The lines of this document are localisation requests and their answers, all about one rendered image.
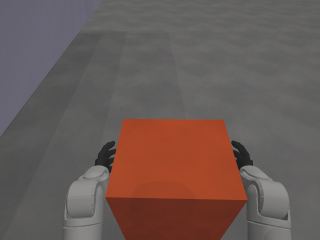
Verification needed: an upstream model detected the robot right forearm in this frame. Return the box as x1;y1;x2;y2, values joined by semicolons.
239;165;292;240

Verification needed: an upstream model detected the robot left forearm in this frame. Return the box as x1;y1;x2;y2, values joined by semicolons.
62;165;110;240

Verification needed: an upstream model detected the robot left hand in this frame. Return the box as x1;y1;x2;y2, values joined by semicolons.
94;141;116;173

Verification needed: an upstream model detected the carton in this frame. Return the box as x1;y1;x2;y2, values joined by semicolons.
105;119;248;240

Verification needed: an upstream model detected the robot right hand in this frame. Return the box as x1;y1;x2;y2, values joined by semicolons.
231;140;253;170

